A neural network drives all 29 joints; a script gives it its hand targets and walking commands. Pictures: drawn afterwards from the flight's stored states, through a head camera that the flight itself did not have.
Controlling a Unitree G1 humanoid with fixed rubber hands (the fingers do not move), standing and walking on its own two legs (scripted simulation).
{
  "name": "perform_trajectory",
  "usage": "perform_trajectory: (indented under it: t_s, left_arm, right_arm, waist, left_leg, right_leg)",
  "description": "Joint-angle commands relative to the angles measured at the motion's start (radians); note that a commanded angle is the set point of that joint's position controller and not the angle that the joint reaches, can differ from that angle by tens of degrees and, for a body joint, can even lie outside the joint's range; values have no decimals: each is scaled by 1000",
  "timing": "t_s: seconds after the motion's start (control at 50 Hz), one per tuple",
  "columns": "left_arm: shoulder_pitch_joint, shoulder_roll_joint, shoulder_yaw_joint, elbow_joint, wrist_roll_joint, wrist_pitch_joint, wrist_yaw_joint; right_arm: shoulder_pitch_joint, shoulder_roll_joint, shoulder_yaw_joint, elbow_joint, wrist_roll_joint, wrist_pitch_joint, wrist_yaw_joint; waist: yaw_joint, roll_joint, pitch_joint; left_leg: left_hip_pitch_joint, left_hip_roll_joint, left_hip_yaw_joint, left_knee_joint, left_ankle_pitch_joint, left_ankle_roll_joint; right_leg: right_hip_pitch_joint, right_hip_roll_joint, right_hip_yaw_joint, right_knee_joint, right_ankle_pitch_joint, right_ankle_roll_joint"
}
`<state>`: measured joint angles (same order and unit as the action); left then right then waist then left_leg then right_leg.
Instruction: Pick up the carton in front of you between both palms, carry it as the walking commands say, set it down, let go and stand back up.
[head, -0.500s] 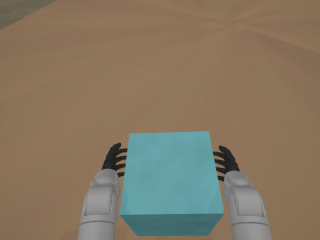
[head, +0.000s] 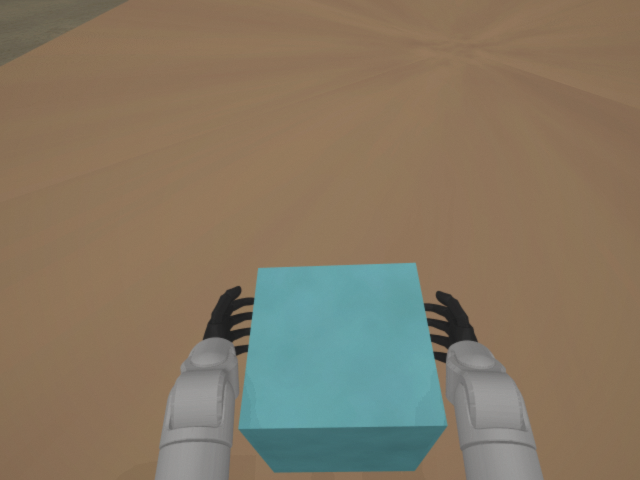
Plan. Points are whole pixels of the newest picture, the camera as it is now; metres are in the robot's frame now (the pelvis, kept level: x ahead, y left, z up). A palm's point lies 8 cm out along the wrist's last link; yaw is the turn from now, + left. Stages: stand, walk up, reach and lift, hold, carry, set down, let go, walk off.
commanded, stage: carry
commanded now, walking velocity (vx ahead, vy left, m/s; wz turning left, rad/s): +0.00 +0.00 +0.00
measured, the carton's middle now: (340, 374) +0.30 +0.00 -0.05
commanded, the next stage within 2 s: hold in 1.26 s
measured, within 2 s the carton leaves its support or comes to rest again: neither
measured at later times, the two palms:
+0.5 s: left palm (204, 382) +0.24 +0.15 +0.05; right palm (469, 386) +0.24 -0.14 +0.05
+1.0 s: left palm (197, 401) +0.22 +0.16 +0.05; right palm (469, 406) +0.22 -0.14 +0.04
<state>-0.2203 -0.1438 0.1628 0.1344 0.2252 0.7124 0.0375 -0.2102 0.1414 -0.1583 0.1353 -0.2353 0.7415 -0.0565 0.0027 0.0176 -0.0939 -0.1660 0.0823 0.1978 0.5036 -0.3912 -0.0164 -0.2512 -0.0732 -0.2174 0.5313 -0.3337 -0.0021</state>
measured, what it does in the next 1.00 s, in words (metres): shifts its weight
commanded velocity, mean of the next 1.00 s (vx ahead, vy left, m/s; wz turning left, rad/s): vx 0.00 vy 0.00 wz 0.00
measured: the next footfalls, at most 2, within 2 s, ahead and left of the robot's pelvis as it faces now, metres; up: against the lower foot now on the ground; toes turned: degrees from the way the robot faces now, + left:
none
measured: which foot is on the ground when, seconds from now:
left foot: down 0.00-1.00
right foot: down 0.00-1.00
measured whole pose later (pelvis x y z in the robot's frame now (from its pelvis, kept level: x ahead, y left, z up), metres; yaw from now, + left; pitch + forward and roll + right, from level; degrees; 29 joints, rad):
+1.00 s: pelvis -0.07 +0.01 +0.00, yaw +0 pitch +1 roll +0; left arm -0.25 -0.15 0.19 0.19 0.24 0.72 0.03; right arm -0.23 0.15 -0.17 0.19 -0.25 0.75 -0.05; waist 0.00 0.01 -0.09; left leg -0.23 0.07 0.21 0.51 -0.29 0.02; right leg -0.30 -0.10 -0.22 0.50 -0.21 -0.01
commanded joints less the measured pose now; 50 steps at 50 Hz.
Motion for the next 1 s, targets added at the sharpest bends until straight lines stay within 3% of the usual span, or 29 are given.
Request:
perform_trajectory:
  t_s: [0.0,0.1,0.22,0.34,0.36,0.46,0.98]
  left_arm:
    - [-379,-902,-555,-27,-246,-19,-240]
    - [-407,-915,-550,-16,-246,-18,-244]
    - [-408,-918,-528,26,-233,-12,-248]
    - [-425,-940,-519,39,-236,-12,-255]
    - [-432,-934,-530,31,-234,-12,-256]
    - [-420,-946,-511,47,-227,-9,-258]
    - [-430,-949,-531,37,-241,-7,-260]
  right_arm:
    - [-462,877,551,-86,270,-50,253]
    - [-509,885,566,-94,273,-53,255]
    - [-515,893,549,-57,264,-48,260]
    - [-533,906,544,-38,263,-48,268]
    - [-516,910,529,-23,261,-46,269]
    - [-538,909,536,-35,257,-45,271]
    - [-545,915,551,-46,273,-45,273]
  waist:
    - [-3,2,-288]
    - [-2,-19,-247]
    - [0,-21,-211]
    - [-1,-25,-222]
    - [0,2,-215]
    - [1,-23,-226]
    - [-3,-18,-244]
  left_leg:
    - [78,112,-61,7,644,6]
    - [48,110,-70,-37,459,4]
    - [8,110,-78,-70,346,12]
    - [10,108,-84,-77,348,13]
    - [6,107,-77,-82,324,16]
    - [-12,106,-81,-87,291,15]
    - [-14,106,-90,-87,302,27]
  right_leg:
    - [150,-124,87,13,657,-9]
    - [116,-124,90,-34,471,-7]
    - [102,-126,95,-81,366,-7]
    - [87,-123,90,-78,351,-5]
    - [75,-125,96,-88,335,-3]
    - [77,-120,94,-96,316,-4]
    - [58,-122,99,-84,298,-2]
